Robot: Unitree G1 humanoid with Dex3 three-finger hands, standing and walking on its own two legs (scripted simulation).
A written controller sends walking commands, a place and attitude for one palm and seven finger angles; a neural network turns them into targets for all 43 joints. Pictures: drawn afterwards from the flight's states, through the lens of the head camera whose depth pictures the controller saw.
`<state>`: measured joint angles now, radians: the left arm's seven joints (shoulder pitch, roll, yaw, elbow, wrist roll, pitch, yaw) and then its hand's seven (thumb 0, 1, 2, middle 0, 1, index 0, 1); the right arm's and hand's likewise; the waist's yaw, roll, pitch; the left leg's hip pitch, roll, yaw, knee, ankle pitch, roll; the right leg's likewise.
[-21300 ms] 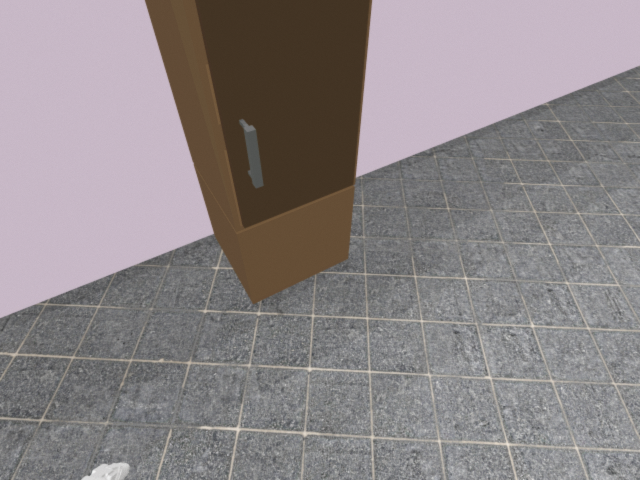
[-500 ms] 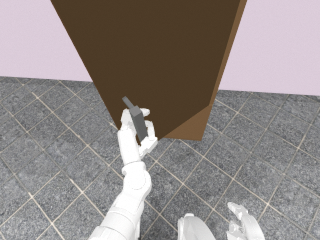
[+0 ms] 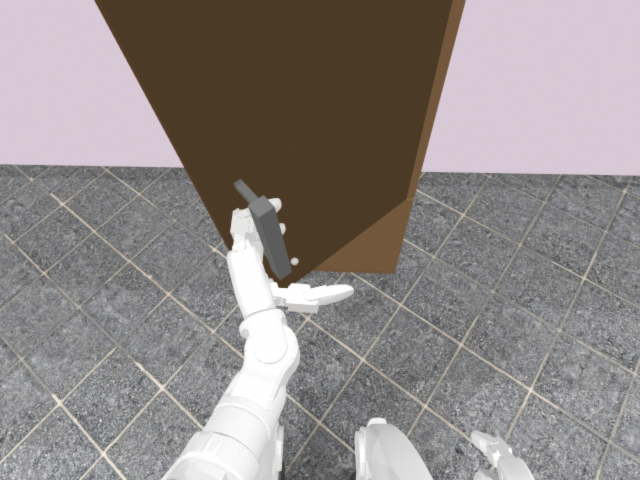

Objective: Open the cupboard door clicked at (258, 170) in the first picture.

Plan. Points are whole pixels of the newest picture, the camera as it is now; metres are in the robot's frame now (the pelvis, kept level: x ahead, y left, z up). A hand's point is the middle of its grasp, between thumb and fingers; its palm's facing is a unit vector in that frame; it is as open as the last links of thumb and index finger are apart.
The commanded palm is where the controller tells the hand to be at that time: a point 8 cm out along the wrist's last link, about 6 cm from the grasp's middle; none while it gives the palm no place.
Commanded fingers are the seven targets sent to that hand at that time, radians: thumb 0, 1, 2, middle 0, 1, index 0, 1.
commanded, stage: open thumb and fingers to let go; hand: left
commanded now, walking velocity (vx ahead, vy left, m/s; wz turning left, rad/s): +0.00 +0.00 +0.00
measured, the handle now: (264, 233) +0.42 +0.06 +0.03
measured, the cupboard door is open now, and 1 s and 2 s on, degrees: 43 44 44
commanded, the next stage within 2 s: slide the hand sideways off the handle in 0.20 s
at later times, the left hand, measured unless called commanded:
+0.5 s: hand (279, 283) +0.35 +0.04 +0.02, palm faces -0.24 -0.97 -0.08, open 16.0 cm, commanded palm +0.34 +0.08 +0.02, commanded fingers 0.00 -0.50 0.30 -0.15 -0.30 -0.15 -0.30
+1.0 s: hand (259, 309) +0.32 +0.07 +0.02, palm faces -0.18 -0.98 -0.01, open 16.3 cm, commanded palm +0.30 +0.13 +0.02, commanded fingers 0.00 -0.50 0.30 -0.15 -0.30 -0.15 -0.30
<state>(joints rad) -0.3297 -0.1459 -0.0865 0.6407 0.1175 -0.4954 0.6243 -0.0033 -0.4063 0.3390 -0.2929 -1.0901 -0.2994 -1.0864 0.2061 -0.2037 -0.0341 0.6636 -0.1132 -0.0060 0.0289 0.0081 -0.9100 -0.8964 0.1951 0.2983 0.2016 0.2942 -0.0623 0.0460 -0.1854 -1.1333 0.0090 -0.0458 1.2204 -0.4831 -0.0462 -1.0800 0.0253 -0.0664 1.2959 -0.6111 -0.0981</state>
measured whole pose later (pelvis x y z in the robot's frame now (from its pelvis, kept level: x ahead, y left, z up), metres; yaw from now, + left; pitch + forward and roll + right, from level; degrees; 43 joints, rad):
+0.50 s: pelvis +0.00 +0.05 +0.00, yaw -1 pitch +21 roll -1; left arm -0.35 0.02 -0.24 0.62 0.02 -0.51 0.19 -0.01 -0.50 0.30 -0.26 -0.41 -0.18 -0.43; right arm 0.22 -0.21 -0.02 0.59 -0.05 0.04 0.05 0.01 -0.91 -0.90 0.20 0.30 0.20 0.29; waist -0.05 0.06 -0.16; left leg -1.16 -0.01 -0.03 1.29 -0.51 -0.01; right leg -1.07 0.01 -0.05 1.30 -0.61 -0.03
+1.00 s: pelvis +0.01 +0.05 +0.00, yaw -2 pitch +21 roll +0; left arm -0.08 0.01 -0.24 0.35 0.01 -0.47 0.16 -0.01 -0.50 0.30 -0.16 -0.31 -0.16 -0.30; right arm 0.20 -0.20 0.00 0.51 -0.03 0.10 0.05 0.01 -0.91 -0.90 0.20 0.30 0.20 0.29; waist -0.02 0.04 -0.17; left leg -1.12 0.00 0.00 1.28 -0.53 0.00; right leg -1.05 0.02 -0.02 1.30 -0.62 -0.02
